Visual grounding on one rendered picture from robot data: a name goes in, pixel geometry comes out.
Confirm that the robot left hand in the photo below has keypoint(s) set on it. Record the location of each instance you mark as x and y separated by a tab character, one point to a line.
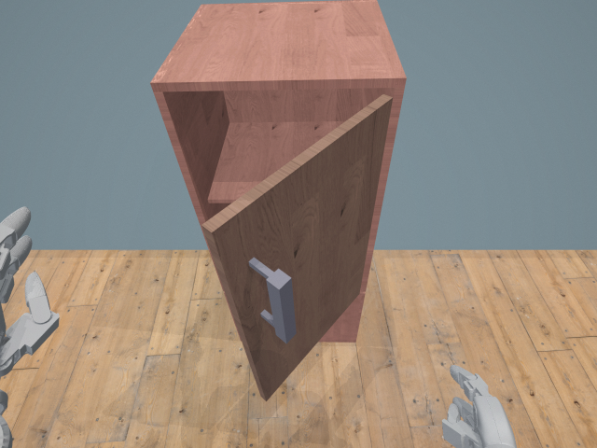
29	332

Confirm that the handle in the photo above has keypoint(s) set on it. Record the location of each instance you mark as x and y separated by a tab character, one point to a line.
281	298

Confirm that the cupboard door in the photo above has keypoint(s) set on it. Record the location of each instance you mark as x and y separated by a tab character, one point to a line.
311	219

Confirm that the robot right hand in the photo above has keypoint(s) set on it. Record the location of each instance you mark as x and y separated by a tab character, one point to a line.
485	423

